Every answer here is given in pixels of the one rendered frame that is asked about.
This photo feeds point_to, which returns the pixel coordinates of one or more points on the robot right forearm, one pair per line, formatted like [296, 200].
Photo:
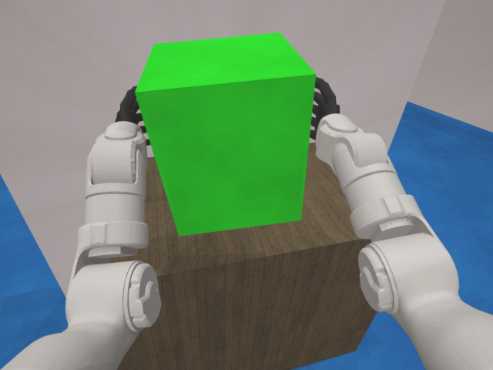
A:
[380, 207]

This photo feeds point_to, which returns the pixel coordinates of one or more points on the robot left forearm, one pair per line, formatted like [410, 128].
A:
[115, 193]

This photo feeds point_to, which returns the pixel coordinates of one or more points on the right robot upper arm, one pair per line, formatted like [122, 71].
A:
[412, 278]

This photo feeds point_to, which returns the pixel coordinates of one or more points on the carton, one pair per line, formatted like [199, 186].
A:
[229, 121]

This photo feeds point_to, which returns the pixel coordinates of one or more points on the robot right hand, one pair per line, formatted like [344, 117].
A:
[327, 105]

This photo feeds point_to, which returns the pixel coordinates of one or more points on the left robot upper arm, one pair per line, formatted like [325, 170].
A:
[108, 306]

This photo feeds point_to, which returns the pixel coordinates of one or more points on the pedestal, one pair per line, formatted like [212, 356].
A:
[270, 297]

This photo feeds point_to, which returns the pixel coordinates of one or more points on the robot left hand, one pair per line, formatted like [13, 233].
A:
[128, 108]

